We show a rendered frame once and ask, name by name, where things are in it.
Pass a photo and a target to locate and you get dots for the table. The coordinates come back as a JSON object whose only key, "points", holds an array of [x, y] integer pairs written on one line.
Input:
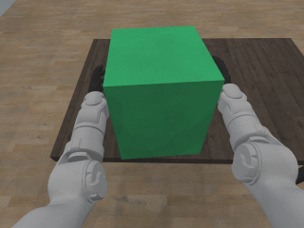
{"points": [[269, 71]]}

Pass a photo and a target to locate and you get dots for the robot right forearm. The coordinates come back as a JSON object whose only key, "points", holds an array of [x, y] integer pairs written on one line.
{"points": [[241, 120]]}

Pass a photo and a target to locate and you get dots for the carton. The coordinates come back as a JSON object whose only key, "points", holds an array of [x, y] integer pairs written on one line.
{"points": [[161, 87]]}

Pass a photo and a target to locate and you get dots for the robot left upper arm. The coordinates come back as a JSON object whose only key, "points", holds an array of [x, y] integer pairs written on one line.
{"points": [[73, 188]]}

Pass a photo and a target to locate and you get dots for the robot left hand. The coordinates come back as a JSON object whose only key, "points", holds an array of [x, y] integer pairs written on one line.
{"points": [[95, 81]]}

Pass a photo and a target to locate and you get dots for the robot right hand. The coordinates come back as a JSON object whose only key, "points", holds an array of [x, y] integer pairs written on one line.
{"points": [[223, 69]]}

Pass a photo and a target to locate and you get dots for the robot left forearm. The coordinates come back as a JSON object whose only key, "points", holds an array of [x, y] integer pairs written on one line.
{"points": [[88, 133]]}

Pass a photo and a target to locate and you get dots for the robot right upper arm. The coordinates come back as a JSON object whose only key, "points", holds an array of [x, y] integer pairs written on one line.
{"points": [[269, 172]]}

